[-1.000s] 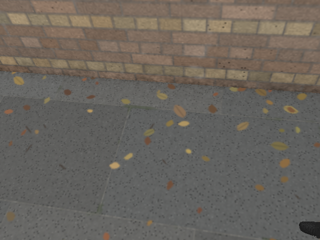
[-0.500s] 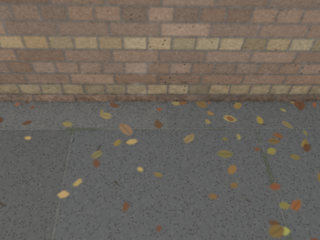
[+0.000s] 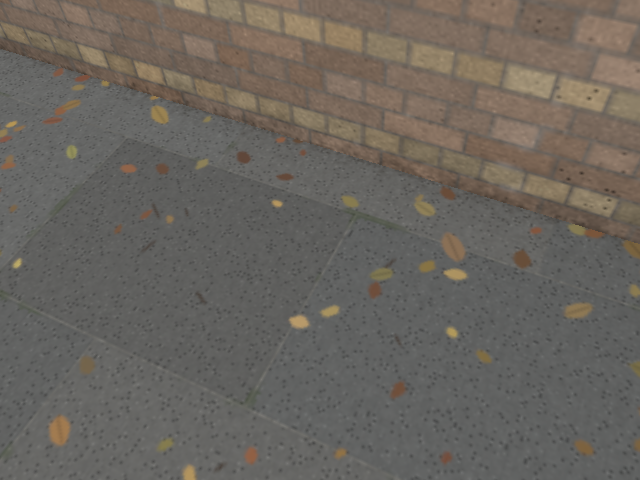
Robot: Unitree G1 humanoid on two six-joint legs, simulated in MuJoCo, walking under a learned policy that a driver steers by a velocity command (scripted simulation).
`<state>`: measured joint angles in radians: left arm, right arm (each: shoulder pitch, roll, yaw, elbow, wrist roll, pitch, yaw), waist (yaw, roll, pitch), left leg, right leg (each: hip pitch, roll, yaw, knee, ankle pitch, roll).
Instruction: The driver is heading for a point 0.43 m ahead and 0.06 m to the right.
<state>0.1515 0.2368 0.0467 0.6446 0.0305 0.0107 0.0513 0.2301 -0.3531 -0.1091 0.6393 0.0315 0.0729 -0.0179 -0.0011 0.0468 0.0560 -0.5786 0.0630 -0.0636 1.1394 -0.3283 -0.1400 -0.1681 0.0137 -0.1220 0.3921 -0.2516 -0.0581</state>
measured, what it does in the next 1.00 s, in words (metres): walks ahead, turning right: left foot, then right foot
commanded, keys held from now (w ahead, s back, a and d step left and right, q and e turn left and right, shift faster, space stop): q+shift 0.06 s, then w+shift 0.10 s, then w+e+shift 0.50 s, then shift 0.34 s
